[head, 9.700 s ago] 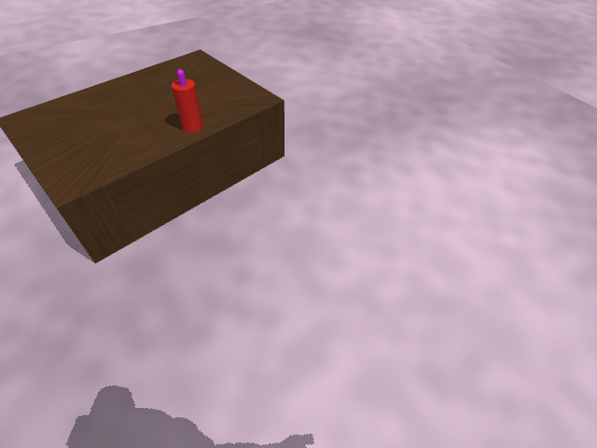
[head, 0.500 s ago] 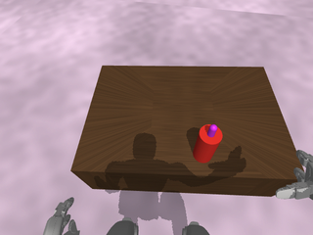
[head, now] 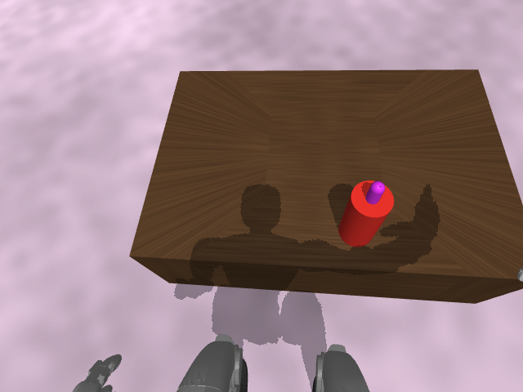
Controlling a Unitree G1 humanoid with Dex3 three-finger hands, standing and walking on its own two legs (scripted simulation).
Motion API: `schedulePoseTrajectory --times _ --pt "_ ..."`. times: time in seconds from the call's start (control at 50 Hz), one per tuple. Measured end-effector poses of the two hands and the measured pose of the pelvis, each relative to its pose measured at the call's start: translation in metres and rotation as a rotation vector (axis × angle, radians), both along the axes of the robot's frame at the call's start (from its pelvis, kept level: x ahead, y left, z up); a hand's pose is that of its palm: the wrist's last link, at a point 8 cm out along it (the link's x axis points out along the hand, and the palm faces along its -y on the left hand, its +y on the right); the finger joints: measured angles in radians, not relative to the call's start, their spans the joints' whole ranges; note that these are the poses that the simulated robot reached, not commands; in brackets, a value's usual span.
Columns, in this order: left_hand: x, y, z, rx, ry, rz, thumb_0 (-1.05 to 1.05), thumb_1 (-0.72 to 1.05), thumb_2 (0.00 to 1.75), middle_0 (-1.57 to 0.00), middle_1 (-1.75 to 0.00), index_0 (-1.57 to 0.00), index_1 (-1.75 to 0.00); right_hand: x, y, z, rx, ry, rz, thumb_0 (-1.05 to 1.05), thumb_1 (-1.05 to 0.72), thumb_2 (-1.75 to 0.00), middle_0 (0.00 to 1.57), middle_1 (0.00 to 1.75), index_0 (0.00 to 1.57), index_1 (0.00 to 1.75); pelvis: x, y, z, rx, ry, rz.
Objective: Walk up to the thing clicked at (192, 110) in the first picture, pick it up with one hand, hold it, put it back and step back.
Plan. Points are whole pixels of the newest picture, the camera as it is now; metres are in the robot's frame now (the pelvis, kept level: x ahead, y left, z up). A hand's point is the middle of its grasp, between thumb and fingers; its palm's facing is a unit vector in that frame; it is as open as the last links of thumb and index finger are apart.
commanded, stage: go down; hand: right
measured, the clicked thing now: (365, 211) +0.50 -0.18 -0.24
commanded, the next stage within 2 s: approach in 0.68 s
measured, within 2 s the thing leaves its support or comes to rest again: neither
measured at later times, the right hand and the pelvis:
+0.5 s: hand out of the picture +0.39 -0.37 +0.00, palm faces +0.16 +0.98 -0.10, open 17.5 cm; pelvis +0.01 -0.01 -0.01, yaw +1 degrees
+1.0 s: hand out of the picture +0.42 -0.37 -0.02, palm faces +0.14 +0.99 -0.06, open 17.7 cm; pelvis -0.01 -0.01 -0.04, yaw +1 degrees
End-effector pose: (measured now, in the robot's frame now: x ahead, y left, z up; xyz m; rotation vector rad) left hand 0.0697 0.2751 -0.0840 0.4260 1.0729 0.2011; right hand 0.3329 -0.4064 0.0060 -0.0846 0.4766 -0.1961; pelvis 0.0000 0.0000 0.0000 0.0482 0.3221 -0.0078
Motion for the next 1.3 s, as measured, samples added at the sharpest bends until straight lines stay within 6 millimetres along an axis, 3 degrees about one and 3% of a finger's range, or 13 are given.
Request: schedulePoseTrajectory --times 0.28,0.92,1.0,1.08,1.3 --pt "0.005 -0.002 -0.005 -0.001 0.049 -0.019 0.01 0.92 0.89 -0.2 -0.31 -0.21 -0.3 0.022 -0.012 0.003 0.009 -0.068 0.015 -0.02 0.53 -0.04 0.06 0.05 0.05 0.05 0.005 -0.003 -0.007 0.01 0.037 0.001" --pt "-0.012 -0.015 -0.014 -0.013 0.109 -0.02 0.0 0.91 0.9 -0.21 -0.31 -0.21 -0.3 0.05 -0.023 0.004 0.027 -0.178 0.029 -0.02 0.57 -0.04 0.06 0.05 0.05 0.05 -0.001 -0.014 -0.019 0.028 0.078 0.006" --pt "-0.014 -0.013 -0.03 -0.007 0.112 -0.042 0.0 0.91 0.9 -0.21 -0.31 -0.21 -0.31 0.057 -0.018 -0.014 0.027 -0.242 0.05 -0.01 0.59 -0.03 0.06 0.05 0.05 0.05 -0.006 -0.014 -0.038 0.031 0.117 0.012" --pt "-0.014 -0.011 -0.06 -0.002 0.11 -0.065 0.0 0.91 0.9 -0.21 -0.31 -0.2 -0.3 0.066 -0.005 -0.046 0.036 -0.351 0.085 -0.01 0.6 -0.03 0.06 0.05 0.05 0.05 -0.012 -0.014 -0.07 0.033 0.177 0.02" --pt "-0.017 -0.01 -0.189 0.006 0.117 -0.094 0.0 0.91 0.9 -0.2 -0.3 -0.2 -0.3 0.097 0.032 -0.177 0.073 -0.515 0.141 -0.02 0.6 -0.01 0.07 0.04 0.06 0.04 -0.038 -0.008 -0.192 0.054 0.288 0.033"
